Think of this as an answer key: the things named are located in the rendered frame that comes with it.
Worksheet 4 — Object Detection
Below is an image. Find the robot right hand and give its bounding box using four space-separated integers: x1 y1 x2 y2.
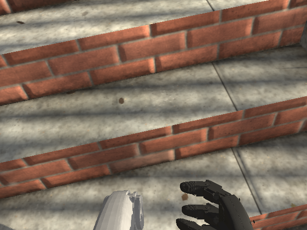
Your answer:
176 179 255 230

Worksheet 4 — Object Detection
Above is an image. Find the robot left thigh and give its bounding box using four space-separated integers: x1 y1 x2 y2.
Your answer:
93 190 144 230

